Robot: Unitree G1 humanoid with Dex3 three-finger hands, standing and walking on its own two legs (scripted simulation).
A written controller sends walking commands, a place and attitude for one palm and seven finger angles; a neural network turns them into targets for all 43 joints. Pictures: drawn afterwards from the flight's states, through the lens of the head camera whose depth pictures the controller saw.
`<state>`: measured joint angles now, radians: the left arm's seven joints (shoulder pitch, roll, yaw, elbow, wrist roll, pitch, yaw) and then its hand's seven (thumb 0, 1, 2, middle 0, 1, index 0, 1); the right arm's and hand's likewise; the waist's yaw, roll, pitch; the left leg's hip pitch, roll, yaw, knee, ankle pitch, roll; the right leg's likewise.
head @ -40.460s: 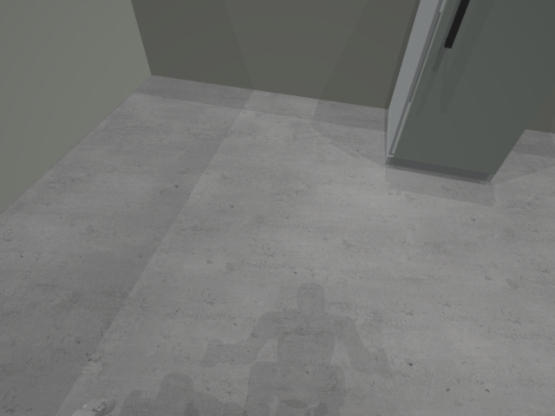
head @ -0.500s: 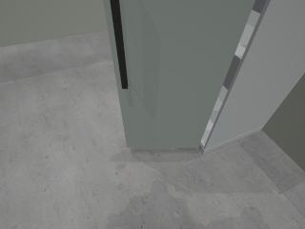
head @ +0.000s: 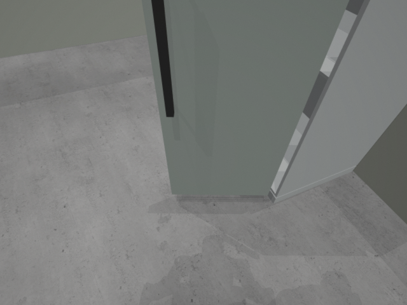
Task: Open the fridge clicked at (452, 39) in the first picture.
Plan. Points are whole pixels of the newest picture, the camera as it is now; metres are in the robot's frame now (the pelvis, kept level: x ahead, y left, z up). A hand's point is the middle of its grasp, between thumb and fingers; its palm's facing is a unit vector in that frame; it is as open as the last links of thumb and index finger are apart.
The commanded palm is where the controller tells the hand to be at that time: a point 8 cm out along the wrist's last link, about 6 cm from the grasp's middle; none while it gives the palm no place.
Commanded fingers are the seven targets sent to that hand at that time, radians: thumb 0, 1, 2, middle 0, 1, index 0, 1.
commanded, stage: look to check the result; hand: left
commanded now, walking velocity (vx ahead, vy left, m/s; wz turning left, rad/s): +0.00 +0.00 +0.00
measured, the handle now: (163, 38) +0.71 +0.16 +0.17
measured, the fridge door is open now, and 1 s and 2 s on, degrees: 67 67 67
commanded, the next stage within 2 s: stand and wait in 0.26 s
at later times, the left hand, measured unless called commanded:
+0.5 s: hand out of the picture +0.09 +0.23 -0.16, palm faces -0.03 -0.95 -0.31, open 7.4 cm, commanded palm none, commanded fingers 0.00 0.90 0.90 -0.20 -0.30 -0.20 -0.30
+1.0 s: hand out of the picture +0.10 +0.22 -0.16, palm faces -0.03 -0.95 -0.32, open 7.4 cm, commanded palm none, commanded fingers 0.00 0.90 0.90 -0.20 -0.30 -0.20 -0.30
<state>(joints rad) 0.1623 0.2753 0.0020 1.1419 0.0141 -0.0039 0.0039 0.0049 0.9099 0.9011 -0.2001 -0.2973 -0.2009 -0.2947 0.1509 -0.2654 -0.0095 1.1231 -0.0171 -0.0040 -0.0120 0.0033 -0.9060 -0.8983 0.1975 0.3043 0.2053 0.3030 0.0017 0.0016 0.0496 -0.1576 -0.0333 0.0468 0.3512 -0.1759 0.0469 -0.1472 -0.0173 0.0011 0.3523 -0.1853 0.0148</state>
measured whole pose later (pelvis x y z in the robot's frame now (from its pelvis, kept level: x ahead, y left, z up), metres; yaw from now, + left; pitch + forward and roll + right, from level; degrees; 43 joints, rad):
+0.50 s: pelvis +0.02 -0.01 +0.00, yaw +0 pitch -1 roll +0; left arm 0.10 0.32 0.00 1.13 0.01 -0.01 0.00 0.00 0.91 0.90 -0.20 -0.30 -0.20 -0.29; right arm 0.10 -0.32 -0.01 1.12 -0.02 -0.01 -0.01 0.00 -0.91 -0.90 0.20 0.30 0.21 0.30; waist -0.01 -0.01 0.04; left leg -0.12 -0.03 0.04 0.31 -0.18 0.03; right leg -0.11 -0.01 -0.01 0.31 -0.19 0.00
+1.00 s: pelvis +0.02 -0.02 +0.00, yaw +0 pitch -1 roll +0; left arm 0.11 0.32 0.00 1.13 0.01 -0.02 0.00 0.01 0.91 0.90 -0.20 -0.30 -0.20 -0.29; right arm 0.11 -0.33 0.00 1.13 -0.01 -0.01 -0.01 0.00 -0.91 -0.90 0.20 0.30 0.21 0.30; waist -0.01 0.00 0.05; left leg -0.09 -0.01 0.03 0.28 -0.18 0.01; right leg -0.08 0.01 -0.01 0.29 -0.19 -0.01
